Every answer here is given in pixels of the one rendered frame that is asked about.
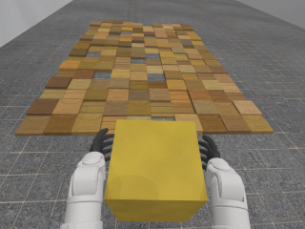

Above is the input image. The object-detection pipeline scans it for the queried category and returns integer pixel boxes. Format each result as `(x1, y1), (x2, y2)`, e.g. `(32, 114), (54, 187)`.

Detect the carton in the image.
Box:
(104, 119), (208, 222)

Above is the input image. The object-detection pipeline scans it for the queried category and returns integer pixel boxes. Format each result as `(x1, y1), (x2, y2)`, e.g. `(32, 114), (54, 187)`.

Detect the left robot forearm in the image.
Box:
(59, 152), (106, 229)

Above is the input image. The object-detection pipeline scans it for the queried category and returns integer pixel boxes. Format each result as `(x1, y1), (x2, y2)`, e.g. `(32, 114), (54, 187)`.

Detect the right robot hand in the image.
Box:
(198, 135), (221, 171)

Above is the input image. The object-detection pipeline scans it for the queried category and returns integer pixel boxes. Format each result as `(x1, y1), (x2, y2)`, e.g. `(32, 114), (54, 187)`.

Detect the right robot forearm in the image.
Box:
(206, 157), (251, 229)

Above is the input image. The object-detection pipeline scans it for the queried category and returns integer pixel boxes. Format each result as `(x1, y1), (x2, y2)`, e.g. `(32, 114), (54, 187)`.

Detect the left robot hand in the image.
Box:
(89, 128), (114, 162)

